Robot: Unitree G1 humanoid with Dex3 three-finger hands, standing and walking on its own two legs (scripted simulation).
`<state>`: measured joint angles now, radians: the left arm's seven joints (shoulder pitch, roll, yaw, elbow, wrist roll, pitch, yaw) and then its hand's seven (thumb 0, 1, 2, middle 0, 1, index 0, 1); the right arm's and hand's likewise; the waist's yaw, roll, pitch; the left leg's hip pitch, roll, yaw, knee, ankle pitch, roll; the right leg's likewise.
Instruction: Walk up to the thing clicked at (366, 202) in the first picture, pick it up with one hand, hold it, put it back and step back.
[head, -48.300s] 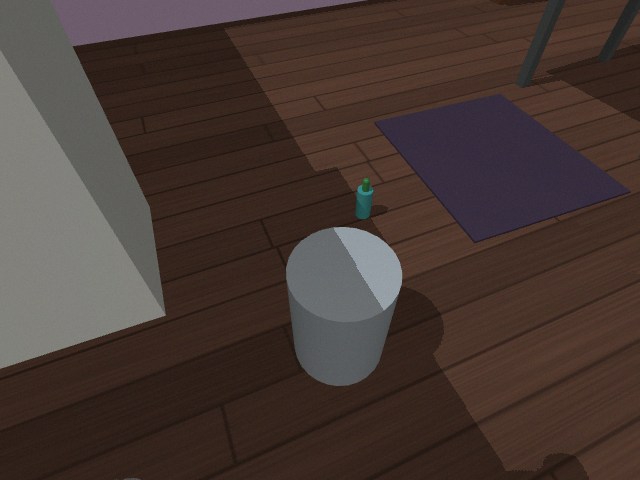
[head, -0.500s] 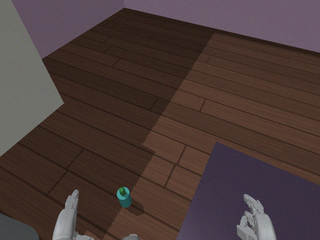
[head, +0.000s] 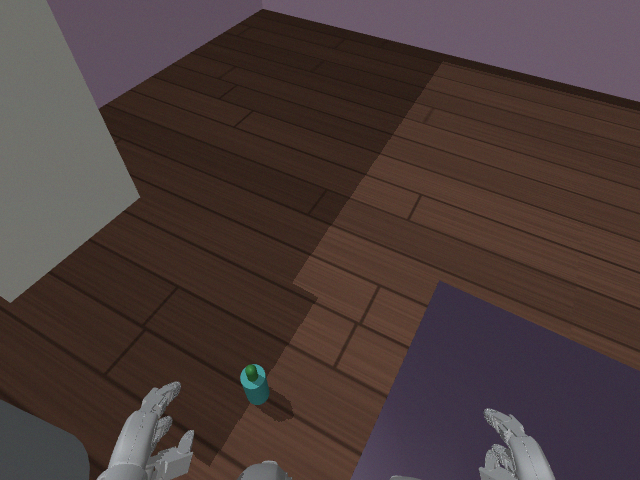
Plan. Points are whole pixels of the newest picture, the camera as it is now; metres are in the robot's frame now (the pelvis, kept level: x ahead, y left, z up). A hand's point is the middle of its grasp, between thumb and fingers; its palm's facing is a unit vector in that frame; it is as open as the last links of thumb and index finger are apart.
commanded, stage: stand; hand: left
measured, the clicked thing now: (254, 381) +0.44 +0.20 -0.63
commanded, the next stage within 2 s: none
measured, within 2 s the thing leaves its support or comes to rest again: neither
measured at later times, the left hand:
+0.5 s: hand out of the picture +0.04 +0.26 -0.12, palm faces +0.00 -0.95 -0.32, open 7.4 cm
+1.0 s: hand out of the picture +0.05 +0.28 -0.12, palm faces -0.01 -0.95 -0.33, open 7.4 cm
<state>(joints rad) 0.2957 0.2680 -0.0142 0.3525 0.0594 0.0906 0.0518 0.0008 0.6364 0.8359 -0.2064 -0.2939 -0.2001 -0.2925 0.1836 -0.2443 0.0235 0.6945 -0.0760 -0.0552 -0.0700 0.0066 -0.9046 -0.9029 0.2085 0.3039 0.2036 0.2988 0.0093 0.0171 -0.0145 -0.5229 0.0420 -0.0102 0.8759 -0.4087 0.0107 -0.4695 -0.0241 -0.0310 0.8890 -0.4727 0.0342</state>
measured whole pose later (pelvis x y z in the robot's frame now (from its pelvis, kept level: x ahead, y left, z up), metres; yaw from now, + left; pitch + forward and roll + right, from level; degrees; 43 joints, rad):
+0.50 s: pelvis +0.00 +0.01 +0.04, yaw +1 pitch -3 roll -2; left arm 0.22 0.32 0.01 1.05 0.02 0.00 0.02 0.01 0.90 0.89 -0.21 -0.30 -0.20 -0.30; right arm 0.17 -0.30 -0.02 1.06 -0.03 0.00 -0.01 0.00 -0.91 -0.90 0.21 0.30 0.20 0.30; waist 0.01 0.02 0.05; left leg -0.19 0.01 0.00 0.45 -0.21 0.03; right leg -0.15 -0.05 -0.03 0.48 -0.28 0.06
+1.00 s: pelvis +0.00 +0.03 +0.05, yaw +0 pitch -3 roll -2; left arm 0.15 0.34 0.01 1.16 0.02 -0.01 0.01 0.01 0.90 0.89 -0.21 -0.30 -0.20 -0.30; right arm 0.13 -0.32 -0.01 1.14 -0.02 -0.01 -0.01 0.00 -0.91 -0.90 0.21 0.30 0.20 0.30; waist 0.00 0.01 0.05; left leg -0.15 -0.01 0.02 0.34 -0.15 0.05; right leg -0.11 -0.07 -0.02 0.37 -0.21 0.09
